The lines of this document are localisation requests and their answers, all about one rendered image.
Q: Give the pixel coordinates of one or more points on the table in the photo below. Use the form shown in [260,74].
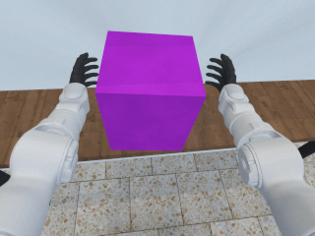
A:
[288,106]

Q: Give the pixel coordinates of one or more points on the left robot hand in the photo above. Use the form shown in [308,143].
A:
[78,74]

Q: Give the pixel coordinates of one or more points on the robot left upper arm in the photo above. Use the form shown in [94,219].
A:
[42,162]

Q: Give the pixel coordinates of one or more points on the carton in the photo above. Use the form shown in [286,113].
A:
[149,90]

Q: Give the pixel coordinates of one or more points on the robot right forearm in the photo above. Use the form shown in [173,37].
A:
[242,121]

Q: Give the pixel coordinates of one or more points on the robot right upper arm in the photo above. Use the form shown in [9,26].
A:
[273,166]

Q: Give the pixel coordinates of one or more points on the right robot hand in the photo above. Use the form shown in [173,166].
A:
[227,72]

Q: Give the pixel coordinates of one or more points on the robot left forearm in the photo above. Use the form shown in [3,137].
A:
[68,117]

